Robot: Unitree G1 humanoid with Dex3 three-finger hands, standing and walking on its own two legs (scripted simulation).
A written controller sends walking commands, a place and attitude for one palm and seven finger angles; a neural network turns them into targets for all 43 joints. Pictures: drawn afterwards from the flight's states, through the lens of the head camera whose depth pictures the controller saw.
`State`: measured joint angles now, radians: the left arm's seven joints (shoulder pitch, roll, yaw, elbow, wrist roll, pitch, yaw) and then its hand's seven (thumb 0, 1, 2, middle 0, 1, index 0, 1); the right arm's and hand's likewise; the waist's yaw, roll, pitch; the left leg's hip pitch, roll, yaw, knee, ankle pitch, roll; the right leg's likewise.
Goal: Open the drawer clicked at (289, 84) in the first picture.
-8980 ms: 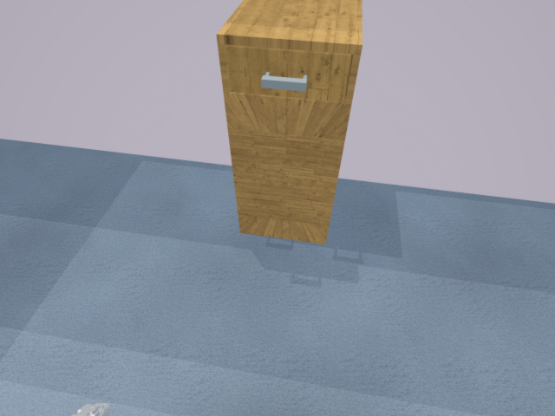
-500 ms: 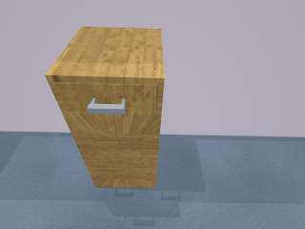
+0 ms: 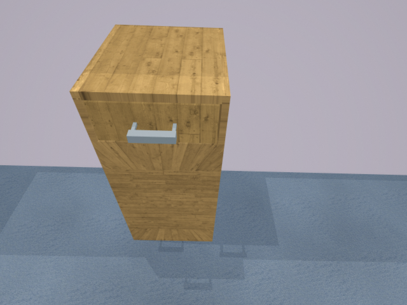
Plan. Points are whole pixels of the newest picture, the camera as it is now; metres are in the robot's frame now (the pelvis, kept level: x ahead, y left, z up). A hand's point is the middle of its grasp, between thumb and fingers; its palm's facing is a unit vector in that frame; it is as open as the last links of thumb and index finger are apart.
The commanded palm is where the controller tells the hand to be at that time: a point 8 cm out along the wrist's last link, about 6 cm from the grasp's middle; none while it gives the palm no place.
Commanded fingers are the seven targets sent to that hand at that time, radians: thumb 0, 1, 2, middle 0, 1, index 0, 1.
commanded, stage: raise the hand with hooked fingers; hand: left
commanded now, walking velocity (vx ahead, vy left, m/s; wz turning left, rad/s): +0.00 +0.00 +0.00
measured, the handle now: (153, 131) +0.54 +0.18 +0.02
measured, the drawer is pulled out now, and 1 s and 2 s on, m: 0.00 0.00 0.00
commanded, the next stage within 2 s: move the hooked fingers above the handle in 1.86 s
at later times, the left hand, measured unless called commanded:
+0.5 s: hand (94, 291) +0.16 +0.22 -0.05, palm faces -0.02 -0.14 -0.99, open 9.3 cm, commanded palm +0.16 +0.22 +0.02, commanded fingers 0.00 0.25 0.62 -0.25 -0.72 -0.25 -0.72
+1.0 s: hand (90, 207) +0.27 +0.24 +0.06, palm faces +0.10 -0.09 -0.99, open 12.3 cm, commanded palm +0.25 +0.24 +0.11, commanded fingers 0.00 -0.34 0.37 -0.29 -1.10 -0.29 -1.10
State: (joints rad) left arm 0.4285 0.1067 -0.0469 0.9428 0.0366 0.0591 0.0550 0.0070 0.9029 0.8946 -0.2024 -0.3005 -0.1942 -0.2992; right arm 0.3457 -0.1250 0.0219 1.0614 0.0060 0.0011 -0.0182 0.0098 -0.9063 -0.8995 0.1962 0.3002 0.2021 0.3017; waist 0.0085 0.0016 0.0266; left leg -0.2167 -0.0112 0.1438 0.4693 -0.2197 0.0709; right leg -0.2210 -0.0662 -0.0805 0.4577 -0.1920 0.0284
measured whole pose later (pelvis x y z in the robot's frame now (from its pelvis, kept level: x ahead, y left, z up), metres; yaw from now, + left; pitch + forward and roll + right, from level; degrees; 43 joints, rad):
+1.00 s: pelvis +0.06 -0.02 -0.01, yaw +5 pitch +6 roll +1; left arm 0.28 0.45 0.02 -0.17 0.94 -0.05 0.24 0.00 -0.12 0.46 -0.30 -0.95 -0.29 -0.95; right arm 0.16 -0.27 -0.03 0.61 -0.03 0.15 0.01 0.02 -0.90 -0.90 0.20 0.30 0.20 0.30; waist 0.08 0.06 -0.05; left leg -0.37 -0.04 0.05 0.60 -0.33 0.04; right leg -0.36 0.04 0.04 0.63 -0.36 -0.03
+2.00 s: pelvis +0.02 -0.02 +0.00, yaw +8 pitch +0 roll +0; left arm -0.14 0.56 0.00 0.00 0.85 -0.06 -0.04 0.00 -0.50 0.30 -0.32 -1.20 -0.31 -1.20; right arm 0.14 -0.26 0.00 0.63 0.02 0.18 0.01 0.02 -0.91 -0.90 0.20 0.30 0.20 0.30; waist 0.08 0.09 0.01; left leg -0.23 -0.06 0.01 0.43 -0.19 0.06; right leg -0.22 0.01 0.01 0.45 -0.23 -0.01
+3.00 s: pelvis +0.06 -0.03 -0.01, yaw +7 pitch +7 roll +1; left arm -0.47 0.45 -0.16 0.39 0.93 -0.06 0.02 0.00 -0.49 0.30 -0.32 -1.20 -0.31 -1.20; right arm 0.19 -0.26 -0.03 0.63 0.03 0.20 -0.01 0.01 -0.91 -0.90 0.20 0.30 0.20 0.30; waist 0.03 0.06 -0.06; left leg -0.36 -0.04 0.01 0.53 -0.28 0.03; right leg -0.35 0.03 0.01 0.56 -0.33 -0.04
